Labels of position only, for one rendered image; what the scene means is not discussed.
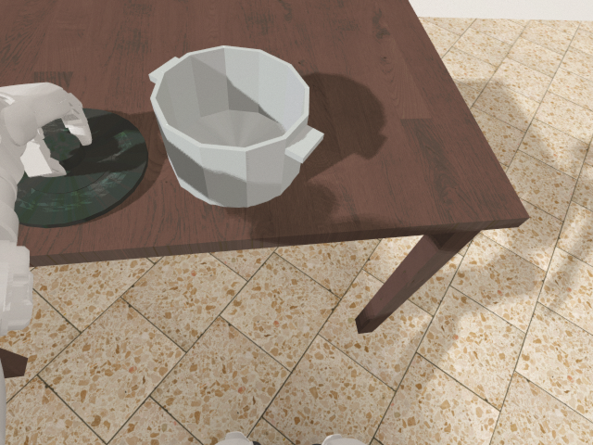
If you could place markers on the robot left hand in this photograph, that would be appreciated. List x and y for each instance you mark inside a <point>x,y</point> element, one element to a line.
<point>49,102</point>

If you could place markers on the knob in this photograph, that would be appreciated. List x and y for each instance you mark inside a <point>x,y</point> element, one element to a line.
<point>66,148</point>

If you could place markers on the lid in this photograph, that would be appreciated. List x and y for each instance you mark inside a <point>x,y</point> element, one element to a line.
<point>114,165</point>

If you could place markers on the robot left upper arm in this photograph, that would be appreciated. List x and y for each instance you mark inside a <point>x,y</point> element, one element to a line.
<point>16,283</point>

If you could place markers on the left robot forearm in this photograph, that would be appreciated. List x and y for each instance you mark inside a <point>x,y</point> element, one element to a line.
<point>18,126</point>

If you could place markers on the robot left shin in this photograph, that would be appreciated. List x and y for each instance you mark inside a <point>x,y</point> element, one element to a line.
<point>235,435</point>

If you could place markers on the table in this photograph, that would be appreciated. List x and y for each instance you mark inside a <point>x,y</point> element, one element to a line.
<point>401,155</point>

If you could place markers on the pot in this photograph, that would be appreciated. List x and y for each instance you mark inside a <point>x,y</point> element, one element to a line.
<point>234,123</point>

